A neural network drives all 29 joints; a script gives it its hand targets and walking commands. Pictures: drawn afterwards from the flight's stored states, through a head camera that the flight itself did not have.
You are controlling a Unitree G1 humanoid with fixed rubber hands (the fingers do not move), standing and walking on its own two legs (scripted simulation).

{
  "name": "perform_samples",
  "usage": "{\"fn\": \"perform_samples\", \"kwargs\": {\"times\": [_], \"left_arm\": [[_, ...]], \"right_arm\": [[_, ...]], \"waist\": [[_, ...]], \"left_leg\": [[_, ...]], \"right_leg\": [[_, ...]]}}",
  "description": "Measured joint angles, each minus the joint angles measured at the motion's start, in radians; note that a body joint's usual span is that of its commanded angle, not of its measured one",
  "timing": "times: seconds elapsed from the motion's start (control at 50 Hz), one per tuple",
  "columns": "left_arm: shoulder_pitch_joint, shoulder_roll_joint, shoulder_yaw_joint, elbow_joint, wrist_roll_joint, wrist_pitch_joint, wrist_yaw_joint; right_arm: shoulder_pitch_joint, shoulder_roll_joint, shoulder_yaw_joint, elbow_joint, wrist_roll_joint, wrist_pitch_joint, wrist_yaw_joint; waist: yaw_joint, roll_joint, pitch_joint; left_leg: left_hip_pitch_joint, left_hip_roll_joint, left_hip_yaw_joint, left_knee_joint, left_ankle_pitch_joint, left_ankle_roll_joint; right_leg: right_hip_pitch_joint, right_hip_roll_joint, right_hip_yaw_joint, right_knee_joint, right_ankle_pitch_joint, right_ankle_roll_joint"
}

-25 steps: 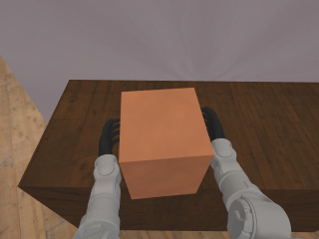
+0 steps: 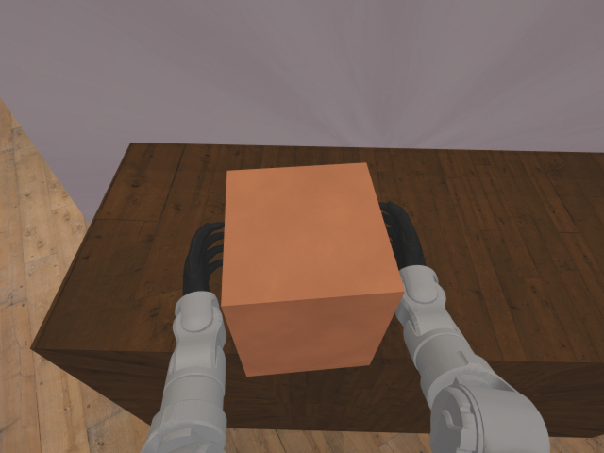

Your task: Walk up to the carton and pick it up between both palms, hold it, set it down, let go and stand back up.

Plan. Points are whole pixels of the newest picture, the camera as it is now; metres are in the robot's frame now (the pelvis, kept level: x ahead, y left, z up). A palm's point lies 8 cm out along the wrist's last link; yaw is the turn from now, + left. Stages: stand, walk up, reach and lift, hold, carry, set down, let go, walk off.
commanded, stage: reach and lift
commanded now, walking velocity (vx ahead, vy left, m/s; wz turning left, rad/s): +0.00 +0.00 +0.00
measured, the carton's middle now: (303, 275) +0.38 +0.05 -0.01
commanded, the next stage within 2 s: none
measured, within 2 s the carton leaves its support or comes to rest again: leaves its support in 0.88 s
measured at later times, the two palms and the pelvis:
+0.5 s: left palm (199, 282) +0.33 +0.19 +0.03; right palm (406, 257) +0.39 -0.10 +0.04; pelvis +0.00 +0.00 +0.00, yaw +0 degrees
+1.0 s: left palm (192, 290) +0.32 +0.20 +0.03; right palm (403, 255) +0.39 -0.09 +0.05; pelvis -0.02 +0.00 +0.00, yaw +1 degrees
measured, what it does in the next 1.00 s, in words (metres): stands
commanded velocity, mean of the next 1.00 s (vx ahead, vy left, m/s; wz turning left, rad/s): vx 0.00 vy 0.00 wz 0.00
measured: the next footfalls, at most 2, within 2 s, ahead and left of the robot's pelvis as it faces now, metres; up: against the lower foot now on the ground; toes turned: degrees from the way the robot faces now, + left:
none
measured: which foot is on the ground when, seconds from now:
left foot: down 0.00-1.00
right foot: down 0.00-1.00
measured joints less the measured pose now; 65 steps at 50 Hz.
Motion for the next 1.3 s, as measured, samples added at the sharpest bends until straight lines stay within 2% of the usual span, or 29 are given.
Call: {"fn": "perform_samples", "kwargs": {"times": [0.62, 0.86, 1.08, 1.2, 1.3], "left_arm": [[-0.03, 0.02, -0.001, 0.066, -0.022, -0.033, 0.013], [-0.029, 0.041, -0.021, 0.122, -0.06, -0.121, 0.034], [-0.069, 0.069, -0.022, 0.19, -0.076, -0.148, 0.043], [-0.063, 0.085, -0.06, 0.18, -0.097, -0.116, 0.052], [-0.049, 0.098, -0.114, 0.176, -0.147, -0.097, 0.068]], "right_arm": [[-0.03, -0.016, 0.003, 0.059, -0.002, -0.029, -0.02], [-0.054, -0.04, 0.062, 0.141, 0.012, -0.129, -0.061], [-0.104, -0.041, 0.013, 0.213, -0.016, -0.163, -0.07], [-0.103, -0.04, 0.04, 0.213, 0.016, -0.142, -0.076], [-0.072, -0.049, 0.127, 0.175, 0.091, -0.11, -0.084]], "waist": [[-0.006, 0.003, -0.025], [-0.005, 0.0, -0.057], [-0.005, -0.023, -0.082], [-0.019, -0.02, -0.089], [-0.033, -0.011, -0.111]], "left_leg": [[-0.04, 0.003, 0.008, -0.003, 0.015, 0.002], [-0.084, 0.008, 0.005, 0.006, 0.026, 0.002], [-0.122, 0.005, 0.008, 0.001, 0.046, 0.004], [-0.124, 0.004, 0.008, 0.004, 0.043, 0.006], [-0.129, 0.005, 0.008, 0.02, 0.028, 0.007]], "right_leg": [[-0.034, 0.0, -0.011, -0.006, 0.011, -0.001], [-0.07, 0.004, -0.02, -0.007, 0.026, -0.004], [-0.117, 0.0, -0.022, 0.01, 0.033, -0.005], [-0.114, -0.002, -0.025, 0.004, 0.033, -0.002], [-0.111, -0.002, -0.025, 0.003, 0.028, 0.0]]}}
